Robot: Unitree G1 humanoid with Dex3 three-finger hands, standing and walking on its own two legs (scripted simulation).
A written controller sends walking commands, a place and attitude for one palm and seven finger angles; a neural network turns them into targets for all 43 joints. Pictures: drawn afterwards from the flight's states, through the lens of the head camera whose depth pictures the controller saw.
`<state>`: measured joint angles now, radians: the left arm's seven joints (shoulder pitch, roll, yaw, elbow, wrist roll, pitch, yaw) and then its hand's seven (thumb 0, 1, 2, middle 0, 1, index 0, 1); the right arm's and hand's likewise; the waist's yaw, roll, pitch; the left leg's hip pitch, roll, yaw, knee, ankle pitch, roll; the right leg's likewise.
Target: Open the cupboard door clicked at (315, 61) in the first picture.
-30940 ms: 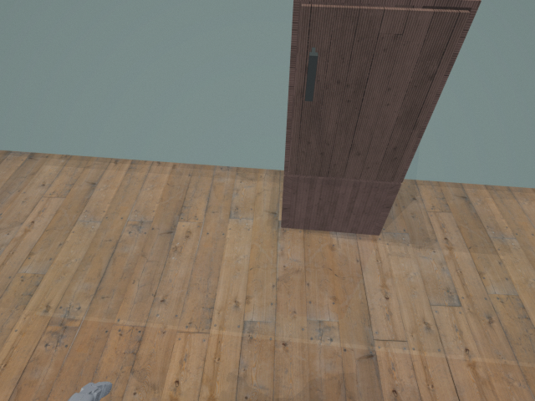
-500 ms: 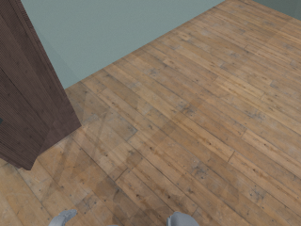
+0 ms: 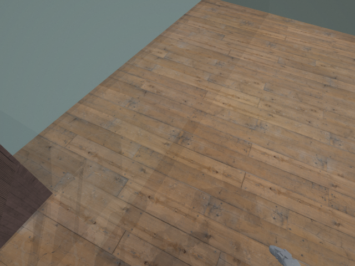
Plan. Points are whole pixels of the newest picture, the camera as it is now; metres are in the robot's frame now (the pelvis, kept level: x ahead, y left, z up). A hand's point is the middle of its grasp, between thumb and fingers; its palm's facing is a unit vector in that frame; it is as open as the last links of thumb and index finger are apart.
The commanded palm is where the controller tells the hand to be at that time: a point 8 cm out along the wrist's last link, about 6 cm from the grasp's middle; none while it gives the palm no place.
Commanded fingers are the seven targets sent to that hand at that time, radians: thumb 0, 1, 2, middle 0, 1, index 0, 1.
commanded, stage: walk to a spot facing it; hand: left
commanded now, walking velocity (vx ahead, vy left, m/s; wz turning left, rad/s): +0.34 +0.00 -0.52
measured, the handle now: out of the picture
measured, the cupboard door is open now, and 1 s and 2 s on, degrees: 39 39 39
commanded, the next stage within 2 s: turn to face it in 1.14 s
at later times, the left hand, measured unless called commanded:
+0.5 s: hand (163, 179) +0.37 +0.07 -0.15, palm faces -0.29 -0.93 -0.23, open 7.3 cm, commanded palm none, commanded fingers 0.00 0.90 0.90 -0.20 -0.30 -0.20 -0.30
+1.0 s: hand (171, 150) +0.49 +0.06 -0.16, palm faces -0.30 -0.94 -0.17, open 7.3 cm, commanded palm none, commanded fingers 0.00 0.90 0.90 -0.20 -0.30 -0.20 -0.30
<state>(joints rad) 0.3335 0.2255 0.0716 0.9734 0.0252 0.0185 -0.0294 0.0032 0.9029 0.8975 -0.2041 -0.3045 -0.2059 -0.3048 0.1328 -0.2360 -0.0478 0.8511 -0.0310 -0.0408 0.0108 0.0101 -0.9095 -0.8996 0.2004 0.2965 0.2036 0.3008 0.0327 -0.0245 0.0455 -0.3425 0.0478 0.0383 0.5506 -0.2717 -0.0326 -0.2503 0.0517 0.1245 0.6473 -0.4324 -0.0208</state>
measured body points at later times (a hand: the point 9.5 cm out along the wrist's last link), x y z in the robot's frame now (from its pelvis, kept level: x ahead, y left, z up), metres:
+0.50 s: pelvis +0.18 -0.08 +0.00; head +0.23 -0.09 +0.45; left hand +0.39 +0.12 -0.13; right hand +0.06 -0.30 -0.15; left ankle +0.15 +0.09 -0.64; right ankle +0.20 -0.16 -0.73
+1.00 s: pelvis +0.41 -0.11 +0.01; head +0.43 -0.11 +0.46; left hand +0.51 +0.11 -0.14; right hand +0.37 -0.35 -0.13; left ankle +0.46 -0.01 -0.73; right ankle +0.37 -0.23 -0.66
